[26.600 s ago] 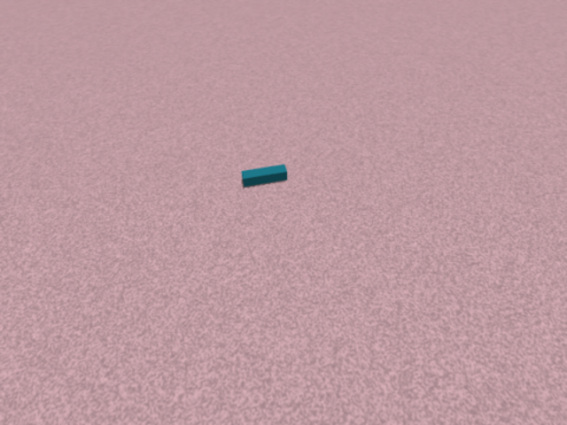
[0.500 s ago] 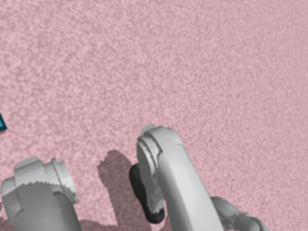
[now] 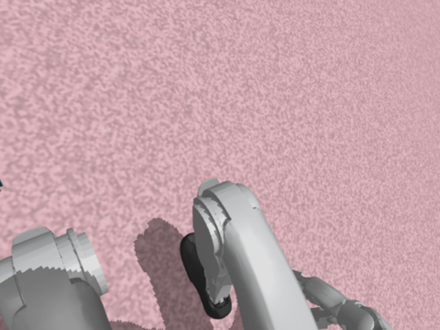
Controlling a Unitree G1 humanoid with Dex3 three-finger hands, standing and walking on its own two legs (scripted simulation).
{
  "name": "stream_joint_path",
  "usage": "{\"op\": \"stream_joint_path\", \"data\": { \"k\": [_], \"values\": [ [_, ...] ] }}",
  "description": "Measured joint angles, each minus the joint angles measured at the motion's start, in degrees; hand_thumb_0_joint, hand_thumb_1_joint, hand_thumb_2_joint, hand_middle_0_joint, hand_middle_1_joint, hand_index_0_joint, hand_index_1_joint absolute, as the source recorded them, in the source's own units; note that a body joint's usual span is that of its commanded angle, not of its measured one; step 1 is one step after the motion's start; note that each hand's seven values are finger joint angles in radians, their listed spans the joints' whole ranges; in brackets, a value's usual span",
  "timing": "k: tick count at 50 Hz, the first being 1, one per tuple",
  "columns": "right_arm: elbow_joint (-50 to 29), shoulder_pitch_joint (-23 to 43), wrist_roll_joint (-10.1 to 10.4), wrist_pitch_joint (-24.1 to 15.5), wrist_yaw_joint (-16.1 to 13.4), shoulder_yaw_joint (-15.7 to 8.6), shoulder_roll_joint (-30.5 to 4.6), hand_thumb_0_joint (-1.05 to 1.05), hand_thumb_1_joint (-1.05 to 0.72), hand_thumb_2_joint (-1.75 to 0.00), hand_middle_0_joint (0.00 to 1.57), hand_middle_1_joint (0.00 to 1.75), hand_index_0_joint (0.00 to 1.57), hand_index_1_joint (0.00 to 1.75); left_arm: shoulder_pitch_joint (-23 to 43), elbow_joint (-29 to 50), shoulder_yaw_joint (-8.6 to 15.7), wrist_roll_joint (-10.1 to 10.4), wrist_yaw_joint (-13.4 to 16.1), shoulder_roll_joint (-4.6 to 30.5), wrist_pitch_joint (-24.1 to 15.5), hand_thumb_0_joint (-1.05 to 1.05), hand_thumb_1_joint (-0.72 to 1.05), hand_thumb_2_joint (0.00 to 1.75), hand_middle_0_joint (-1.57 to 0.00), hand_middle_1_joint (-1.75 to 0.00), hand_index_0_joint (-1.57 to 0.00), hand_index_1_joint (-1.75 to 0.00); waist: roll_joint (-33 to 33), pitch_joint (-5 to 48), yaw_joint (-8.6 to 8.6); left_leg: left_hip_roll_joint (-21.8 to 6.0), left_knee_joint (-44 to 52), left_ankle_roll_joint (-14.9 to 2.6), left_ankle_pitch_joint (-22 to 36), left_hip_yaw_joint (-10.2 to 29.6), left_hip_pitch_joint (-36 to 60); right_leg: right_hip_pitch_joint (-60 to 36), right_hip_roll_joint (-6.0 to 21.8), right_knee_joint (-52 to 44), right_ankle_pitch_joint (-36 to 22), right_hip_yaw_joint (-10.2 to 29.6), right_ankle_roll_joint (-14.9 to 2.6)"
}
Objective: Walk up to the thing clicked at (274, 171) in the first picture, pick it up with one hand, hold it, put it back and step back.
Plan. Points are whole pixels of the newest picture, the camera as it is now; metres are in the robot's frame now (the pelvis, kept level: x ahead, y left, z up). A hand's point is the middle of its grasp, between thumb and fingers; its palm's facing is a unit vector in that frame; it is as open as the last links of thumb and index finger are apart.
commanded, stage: close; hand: left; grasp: from above
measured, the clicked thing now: out of the picture +0.39 +0.37 -0.27
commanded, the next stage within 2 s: settle in 0.60 s
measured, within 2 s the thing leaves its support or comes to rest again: leaves its support in 1.06 s
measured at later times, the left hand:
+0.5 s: hand out of the picture +0.38 +0.36 -0.25, palm faces -0.42 -0.23 -0.88, open 9.3 cm
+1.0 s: hand out of the picture +0.38 +0.36 -0.25, palm faces -0.41 -0.22 -0.89, open 9.3 cm
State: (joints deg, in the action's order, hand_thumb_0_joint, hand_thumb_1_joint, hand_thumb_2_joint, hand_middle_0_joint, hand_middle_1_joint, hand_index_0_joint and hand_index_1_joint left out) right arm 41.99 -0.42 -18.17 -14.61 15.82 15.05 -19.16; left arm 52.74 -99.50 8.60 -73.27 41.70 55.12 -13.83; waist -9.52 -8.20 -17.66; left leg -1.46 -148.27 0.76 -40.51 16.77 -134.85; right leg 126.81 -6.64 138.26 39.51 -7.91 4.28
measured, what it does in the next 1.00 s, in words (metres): stands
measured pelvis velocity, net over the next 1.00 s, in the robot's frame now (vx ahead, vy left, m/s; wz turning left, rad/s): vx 0.00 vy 0.00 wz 0.01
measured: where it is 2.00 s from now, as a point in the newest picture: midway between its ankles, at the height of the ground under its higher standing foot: (156, 319)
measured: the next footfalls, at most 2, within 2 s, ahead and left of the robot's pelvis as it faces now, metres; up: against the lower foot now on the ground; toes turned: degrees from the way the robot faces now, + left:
none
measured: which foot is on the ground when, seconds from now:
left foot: down 0.00-1.00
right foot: down 0.00-1.00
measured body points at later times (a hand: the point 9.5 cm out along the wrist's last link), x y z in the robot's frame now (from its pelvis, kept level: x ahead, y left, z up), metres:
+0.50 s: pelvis +0.00 +0.00 +0.00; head +0.25 +0.14 +0.34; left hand +0.40 +0.37 -0.20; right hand +0.10 -0.25 -0.07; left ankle +0.06 +0.13 -0.26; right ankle +0.12 -0.13 -0.26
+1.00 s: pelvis +0.00 +0.00 +0.00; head +0.24 +0.15 +0.35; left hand +0.40 +0.37 -0.20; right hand +0.10 -0.25 -0.06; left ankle +0.06 +0.13 -0.26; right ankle +0.12 -0.13 -0.26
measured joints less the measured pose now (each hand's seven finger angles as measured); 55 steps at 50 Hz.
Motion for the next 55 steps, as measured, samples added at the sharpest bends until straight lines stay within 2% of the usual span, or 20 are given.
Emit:
{"op": "stream_joint_path", "data": {
  "k": [5,11,19,26,39,44,48,52,55],
  "values": [
    [0.41,-0.79,0.27,-0.48,0.47,0.11,-0.08,0.0,-0.9,-0.9,0.2,0.3,0.2,0.3,-0.59,0.53,2.31,0.6,-1.66,-0.2,0.08,0.0,0.04,0.62,-0.48,-0.84,-0.52,-0.77,0.62,0.49,-0.02,0.19,-0.17,0.29,-0.68,0.13,0.33,-0.33,0.32,0.27,0.68,-0.14,-0.27],
    [-0.12,-0.81,0.45,-0.15,0.43,0.03,0.18,0.0,-0.9,-0.9,0.2,0.3,0.2,0.3,-0.78,0.01,2.98,1.21,-3.44,0.77,-0.33,0.0,0.08,0.59,-0.51,-0.8,-0.56,-0.75,1.14,0.57,-0.21,0.32,-0.22,0.39,-0.73,0.26,0.29,-0.33,0.44,0.34,0.82,-0.17,0.39],
    [-0.63,-0.74,0.19,0.88,-0.09,0.58,0.42,0.0,-0.9,-0.9,0.2,0.3,0.2,0.3,-0.48,0.15,2.03,1.25,-4.4,1.44,-2.02,-0.02,0.1,0.57,-0.51,-0.77,-0.64,-0.72,1.01,-0.18,-0.08,0.35,-0.09,0.47,-0.29,0.02,0.32,-0.25,0.56,0.45,0.52,-0.05,-0.04],
    [-0.54,-0.48,-0.32,1.61,-0.57,1.6,0.55,0.0,-0.89,-0.9,0.2,0.3,0.2,0.3,-0.29,-0.62,1.83,0.67,-3.64,2.27,-3.18,-0.04,0.09,0.57,-0.54,-0.75,-0.66,-0.68,0.45,-0.17,-0.09,0.31,-0.3,0.9,-0.53,0.38,0.64,-0.2,0.47,0.7,0.42,-0.22,0.27],
    [-0.39,0.04,-0.88,1.47,-1.03,1.91,0.39,0.0,-0.9,-0.9,0.2,0.3,0.2,0.3,-0.1,-1.04,0.9,0.49,-2.67,2.29,-3.01,-0.05,0.06,0.59,-0.6,-0.75,-0.7,-0.64,0.19,-0.07,0.06,0.29,-0.77,0.8,-0.32,0.6,0.52,-0.16,0.33,0.92,0.08,-0.38,0.32],
    [-0.39,-0.45,-0.77,1.36,-1.03,1.62,0.59,0.0,-0.91,-0.9,0.2,0.3,0.2,0.3,-0.26,-0.08,1.05,0.45,-3.52,1.77,-2.26,-0.05,0.05,0.6,-0.61,-0.77,-0.7,-0.65,0.4,0.34,0.15,0.44,-0.6,0.65,-0.1,0.54,0.17,-0.09,0.51,0.7,0.09,-0.45,0.0],
    [-0.32,-1.18,-0.39,1.28,-0.83,1.0,0.65,0.0,-0.91,-0.9,0.2,0.3,0.2,0.3,-1.53,2.12,2.16,0.14,-4.71,0.88,-1.61,-0.05,0.05,0.6,-0.61,-0.77,-0.7,-0.65,0.81,0.94,0.34,0.61,-0.51,0.59,-0.15,0.45,-0.05,-0.09,0.74,0.65,0.35,-0.46,-0.26],
    [-0.2,-2.28,0.13,1.3,-0.36,-0.68,0.83,0.0,-0.91,-0.9,0.2,0.3,0.2,0.3,-4.15,6.44,4.14,0.09,-5.99,-0.54,-1.08,-0.05,0.05,0.6,-0.62,-0.76,-0.71,-0.64,1.43,1.88,0.85,0.75,-0.3,0.55,-0.3,0.16,-0.31,0.04,1.05,0.63,0.72,-0.33,-0.6],
    [0.1,-3.34,1.18,1.47,0.14,-2.26,0.87,0.0,-0.91,-0.9,0.2,0.3,0.2,0.3,-6.39,11.88,3.61,1.12,-7.35,-2.76,-0.23,-0.05,0.05,0.6,-0.63,-0.75,-0.71,-0.64,2.22,3.19,1.96,0.84,0.13,0.51,-0.39,-0.33,-0.63,0.31,1.4,0.53,1.05,-0.06,-0.95]
  ]
}}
